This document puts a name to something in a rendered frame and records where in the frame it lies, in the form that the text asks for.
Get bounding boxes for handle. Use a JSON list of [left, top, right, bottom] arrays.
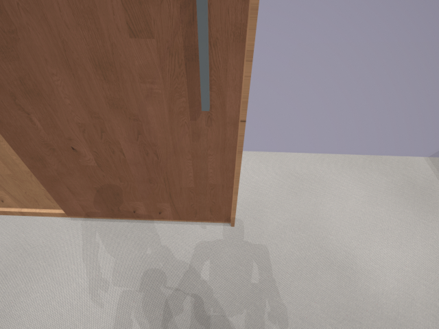
[[196, 0, 210, 111]]

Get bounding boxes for wardrobe door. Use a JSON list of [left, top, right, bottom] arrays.
[[0, 135, 62, 210], [0, 0, 250, 222]]

